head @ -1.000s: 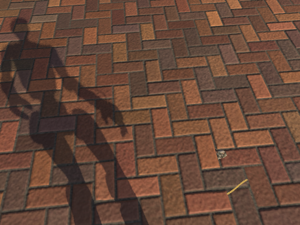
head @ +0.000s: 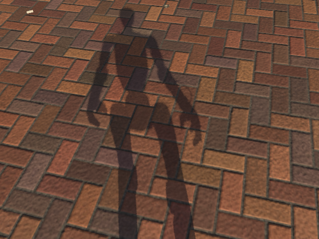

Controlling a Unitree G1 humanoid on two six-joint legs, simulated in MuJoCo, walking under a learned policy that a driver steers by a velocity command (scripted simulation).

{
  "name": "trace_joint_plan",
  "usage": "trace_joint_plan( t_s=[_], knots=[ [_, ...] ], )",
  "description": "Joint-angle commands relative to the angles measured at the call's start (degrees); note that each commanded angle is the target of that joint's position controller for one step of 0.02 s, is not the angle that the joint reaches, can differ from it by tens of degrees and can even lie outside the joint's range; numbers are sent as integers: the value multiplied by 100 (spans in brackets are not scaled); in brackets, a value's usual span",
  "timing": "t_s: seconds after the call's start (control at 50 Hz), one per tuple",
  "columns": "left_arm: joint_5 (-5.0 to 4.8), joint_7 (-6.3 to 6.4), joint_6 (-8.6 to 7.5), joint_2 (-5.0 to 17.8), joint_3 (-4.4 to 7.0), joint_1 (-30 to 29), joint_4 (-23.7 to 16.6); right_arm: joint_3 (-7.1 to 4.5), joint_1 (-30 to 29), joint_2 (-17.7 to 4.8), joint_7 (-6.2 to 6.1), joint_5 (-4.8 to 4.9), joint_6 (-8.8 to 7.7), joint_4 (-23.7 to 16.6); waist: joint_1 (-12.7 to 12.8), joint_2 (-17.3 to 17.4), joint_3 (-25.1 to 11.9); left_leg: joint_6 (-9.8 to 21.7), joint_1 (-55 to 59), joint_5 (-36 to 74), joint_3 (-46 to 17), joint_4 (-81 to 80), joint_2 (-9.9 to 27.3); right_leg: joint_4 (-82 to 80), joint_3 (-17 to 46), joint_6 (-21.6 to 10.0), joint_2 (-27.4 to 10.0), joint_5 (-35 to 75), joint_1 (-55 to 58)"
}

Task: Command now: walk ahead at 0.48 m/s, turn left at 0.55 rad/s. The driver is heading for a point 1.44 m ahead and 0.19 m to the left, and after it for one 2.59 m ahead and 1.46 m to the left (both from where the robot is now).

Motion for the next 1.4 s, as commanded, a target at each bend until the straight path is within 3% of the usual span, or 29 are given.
trace_joint_plan(
  t_s=[0.02, 0.12, 0.2, 0.26, 0.3, 0.32, 0.34, 0.36, 0.38, 0.4, 0.42, 0.44, 0.48, 0.52, 0.58, 0.62, 0.76, 0.9, 0.94, 0.98, 1.0, 1.02, 1.04, 1.06, 1.08, 1.12, 1.2, 1.32, 1.4],
  knots=[
    [-70, -11, -216, 556, 151, 448, -61, -16, -53, -113, 136, -30, 88, -372, 104, -797, -21, -26, -1056, 436, -185, 97, 391, -1627, 1253, -647, -1618, 617, 614],
    [-62, -8, -242, 461, 135, 668, 163, 88, -1128, 61, 290, -48, 69, -824, 172, -667, 178, -156, -1466, 1498, 155, -1145, 397, -1680, 157, -603, -1403, 1571, 742],
    [-109, 57, -222, 681, 169, 768, 308, 184, -1670, 174, 354, -75, 22, -1043, 240, -680, 223, -91, -528, 1898, 786, -2665, 139, -1181, -505, -420, -1327, 3443, 742],
    [-158, 142, -90, 889, 225, 831, 391, 108, -1190, -38, 277, -156, 19, -955, 58, -836, -180, 145, 119, 1332, 938, -3024, -265, -57, -644, -285, -1369, 4995, 1290],
    [-190, 157, 30, 971, 250, 757, 353, -39, -20, -298, 150, -219, -93, -611, -417, -635, -867, 411, 1464, 1641, 759, -3711, -538, 1890, -686, -128, -1252, 4342, 1027],
    [-158, 128, 38, 878, 238, 921, 245, -178, 484, -729, 29, -250, -136, -508, -569, -68, -1316, 619, 2610, 3091, -68, -3767, 223, 3503, -726, 98, -995, 2140, 38],
    [-225, 76, 94, 226, 109, 1621, -22, -345, 248, -1414, -37, -149, -71, -677, 58, 1045, -2096, 1710, 4401, 6732, -2483, -3027, 2168, 5723, -397, 407, -60, -2916, -1999],
    [-105, 101, 175, 700, 186, 1212, -51, -395, 667, -1338, -94, 154, 47, -811, -424, 167, -2798, 2005, 4256, 6308, -2930, -3513, 2175, 6057, 651, 413, -23, -2489, -2126],
    [-164, 108, 193, 596, 156, 815, -118, -318, 119, -1041, -169, 166, 99, -857, -232, 12, -1951, 1857, 3474, 5475, -2283, -3895, 2004, 5875, 778, 380, -293, -1842, -2344],
    [-128, 120, 186, 554, 127, 581, -104, -199, -316, -604, -197, 188, 115, -903, -70, -192, -1247, 1572, 2608, 4881, -1878, -4214, 1677, 5328, 757, 359, -463, -1447, -2246],
    [-46, 127, 239, 561, 136, 518, -90, -124, -528, -375, -221, 199, 108, -886, 129, -202, -863, 1291, 2039, 4637, -1587, -4399, 1362, 4895, 790, 359, -569, -1296, -2025],
    [29, 121, 349, 567, 146, 702, -28, -72, -618, -226, -231, 202, 91, -879, 277, -143, -760, 1123, 1558, 4589, -1320, -4540, 1174, 4623, 778, 373, -590, -1190, -1615],
    [7, 102, 507, 453, 134, 905, 61, -70, -565, -295, -189, 90, 20, -827, 370, -134, -923, 1025, 1203, 4665, -1116, -4652, 1044, 4379, 717, 370, -472, -1030, -1165],
    [6, 46, 551, 398, 137, 827, 56, -97, -455, -394, -151, 56, -24, -741, 361, -65, -1027, 950, 1117, 3058, -1124, -5001, 907, 4007, 720, 351, -485, -747, -1143],
    [69, -28, 569, 481, 179, 294, -45, -86, -245, -368, -144, 50, -8, -594, 144, 221, -656, 857, 1224, -49, -1564, -5688, 839, 3337, 763, 364, -549, -366, -1663],
    [59, -51, 530, 514, 206, -10, -98, -93, -31, -398, -152, 53, -21, -476, 18, 202, -413, 815, 1504, -663, -1836, -5925, 963, 2911, 799, 401, -553, -212, -2032],
    [24, -85, 343, 411, 207, -456, -171, -111, 493, -481, -184, 52, -149, -161, -175, 174, -205, 905, 2084, -874, -1896, -6035, 1133, 2032, 711, 360, -436, -191, -2318],
    [-29, -111, 186, 346, 151, -787, -362, -149, 751, -559, -172, 22, -229, 23, -265, 267, -35, 990, 1856, -727, -1760, -5717, 1165, 1075, 503, 166, -257, -565, -1686],
    [-45, -92, 137, 307, 135, -588, -342, -166, 603, -593, -157, 46, -236, 13, -87, 224, -9, 894, 1404, -556, -1612, -5490, 1093, 531, 371, 50, -140, -459, -908],
    [-22, -19, 47, 336, 165, 192, -79, -139, 444, -477, -163, 89, -245, -8, 330, -107, -178, 633, 453, -217, -1269, -4747, 735, -186, 347, -37, -9, -212, 797],
    [13, 55, -30, 646, 249, 919, 97, -43, 282, -162, -169, 69, -292, -105, 661, -637, -463, 385, -219, -69, -811, -3695, 320, -594, 1213, -170, -675, -825, 1809],
    [62, 93, -59, 1340, 390, 1513, 152, 91, 186, 331, -142, 107, -353, -341, 818, -1818, -749, 95, -1335, -791, 83, -1910, -397, -1449, 3324, -610, -2069, -2307, 2624],
    [-4, 80, -22, 1409, 436, 1476, 238, -32, 154, -217, -133, -71, -335, -331, 632, -1358, -257, 94, -2016, -1147, 80, -1026, -383, -1701, 4284, -1038, -2480, -2749, 2054],
    [-48, 26, -18, 1006, 339, 1101, 150, -85, 112, -352, -79, -133, -312, -286, 384, -722, 81, 127, -2019, -684, -190, -619, 4, -1602, 3837, -1053, -2188, -2609, 1673],
    [-82, -27, -40, 703, 263, 787, 93, -77, 111, -286, -9, -96, -299, -221, 234, -580, 182, 75, -1889, -244, -177, -580, 157, -1629, 3244, -909, -1839, -2051, 1391],
    [-83, -44, -108, 475, 189, 643, 93, -57, 66, -191, 60, -96, -234, -153, 131, -756, 108, -94, -1632, 322, 1, -650, 329, -1730, 2308, -680, -1368, -593, 1246],
    [-146, -58, -196, 409, 164, 1210, 453, 17, -453, 26, 94, -117, -132, -285, 165, -741, -81, -334, -1744, 842, 339, -634, 356, -1463, 1430, -724, -1090, 2436, 1428],
    [-117, -10, -189, 428, 132, 1576, 782, 201, -1859, 275, 112, -31, -114, -720, 430, -807, 232, -351, -1204, 1596, 735, -2594, 167, -1574, 959, -675, -897, 3052, 1232],
    [-94, 46, -180, 566, 138, 1544, 962, 170, -1857, 97, 30, -15, -142, -760, 245, -813, 172, 14, -455, 1389, 755, -3248, -33, -1206, 933, -648, -1200, 4185, 1652]
  ],
)
Velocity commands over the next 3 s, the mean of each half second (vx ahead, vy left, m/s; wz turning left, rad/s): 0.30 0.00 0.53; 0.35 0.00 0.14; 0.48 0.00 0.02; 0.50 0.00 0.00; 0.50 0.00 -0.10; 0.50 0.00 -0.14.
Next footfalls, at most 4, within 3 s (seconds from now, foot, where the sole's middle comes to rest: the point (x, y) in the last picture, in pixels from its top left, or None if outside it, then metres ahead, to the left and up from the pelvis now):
0.32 left None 0.32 0.11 -0.78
1.00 right None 0.47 -0.05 -0.78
1.48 left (124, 184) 0.73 0.21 -0.78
2.04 right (140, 124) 1.07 0.14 -0.78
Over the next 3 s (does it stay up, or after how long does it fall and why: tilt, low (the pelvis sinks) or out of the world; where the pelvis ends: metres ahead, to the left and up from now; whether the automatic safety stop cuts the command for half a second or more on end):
stays up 1.37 0.30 0.00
